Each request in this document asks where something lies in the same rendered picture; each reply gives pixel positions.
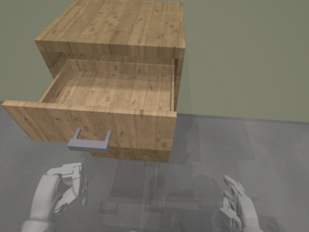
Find cabinet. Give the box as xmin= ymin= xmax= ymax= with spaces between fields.
xmin=34 ymin=0 xmax=185 ymax=162

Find left robot hand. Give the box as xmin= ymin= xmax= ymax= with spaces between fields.
xmin=29 ymin=162 xmax=89 ymax=223

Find left robot forearm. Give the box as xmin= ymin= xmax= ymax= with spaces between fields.
xmin=21 ymin=219 xmax=57 ymax=232

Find handle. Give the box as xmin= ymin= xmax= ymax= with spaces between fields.
xmin=67 ymin=128 xmax=112 ymax=153

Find drawer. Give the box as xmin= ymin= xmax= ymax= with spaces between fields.
xmin=1 ymin=59 xmax=177 ymax=151

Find right robot hand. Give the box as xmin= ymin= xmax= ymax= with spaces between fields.
xmin=220 ymin=175 xmax=260 ymax=232

